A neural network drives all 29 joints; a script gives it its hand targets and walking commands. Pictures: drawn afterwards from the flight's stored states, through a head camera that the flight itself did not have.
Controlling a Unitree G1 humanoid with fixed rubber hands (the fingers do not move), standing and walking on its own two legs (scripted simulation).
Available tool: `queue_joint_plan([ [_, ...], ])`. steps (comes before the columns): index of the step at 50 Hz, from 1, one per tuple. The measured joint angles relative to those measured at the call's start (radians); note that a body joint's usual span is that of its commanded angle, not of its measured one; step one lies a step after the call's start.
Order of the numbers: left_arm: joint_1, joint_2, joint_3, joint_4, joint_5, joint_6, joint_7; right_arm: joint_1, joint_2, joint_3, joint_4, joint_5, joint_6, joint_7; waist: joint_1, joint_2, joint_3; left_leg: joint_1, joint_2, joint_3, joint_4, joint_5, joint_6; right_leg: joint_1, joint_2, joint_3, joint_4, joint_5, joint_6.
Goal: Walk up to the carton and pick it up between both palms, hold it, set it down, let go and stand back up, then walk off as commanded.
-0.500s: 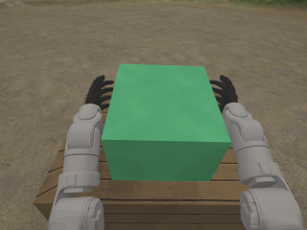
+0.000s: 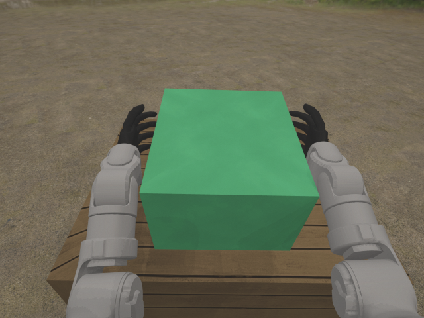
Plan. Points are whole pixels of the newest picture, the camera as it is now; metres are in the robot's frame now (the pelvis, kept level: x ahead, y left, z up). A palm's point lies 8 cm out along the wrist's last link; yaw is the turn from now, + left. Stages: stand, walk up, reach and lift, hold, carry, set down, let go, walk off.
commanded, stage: hold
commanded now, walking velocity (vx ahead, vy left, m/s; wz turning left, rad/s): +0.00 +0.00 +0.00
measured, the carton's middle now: (223, 164) +0.37 +0.00 +0.15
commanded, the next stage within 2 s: set down in 0.64 s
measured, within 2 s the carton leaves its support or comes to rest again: neither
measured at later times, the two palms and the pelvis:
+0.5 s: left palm (130, 147) +0.36 +0.17 +0.19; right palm (314, 146) +0.38 -0.17 +0.19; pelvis +0.00 +0.00 +0.00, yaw +0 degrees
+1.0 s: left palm (129, 139) +0.37 +0.17 +0.21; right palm (312, 146) +0.38 -0.17 +0.19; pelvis +0.00 +0.00 +0.00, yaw +0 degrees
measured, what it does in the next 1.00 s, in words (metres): stands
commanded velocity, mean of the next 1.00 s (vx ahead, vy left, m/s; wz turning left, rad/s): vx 0.00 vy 0.00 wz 0.00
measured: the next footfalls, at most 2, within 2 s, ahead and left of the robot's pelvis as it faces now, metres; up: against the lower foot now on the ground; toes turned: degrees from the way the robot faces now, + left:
none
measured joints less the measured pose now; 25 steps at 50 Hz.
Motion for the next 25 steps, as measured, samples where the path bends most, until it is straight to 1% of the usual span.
queue_joint_plan([
  [25,-0.004,0.000,0.003,0.001,0.002,0.001,-0.001,0.000,0.001,0.000,0.005,0.000,-0.011,0.000,-0.002,0.000,0.006,0.000,0.000,0.000,0.000,0.000,0.000,0.000,0.000,0.000,0.000,0.000,0.000],
])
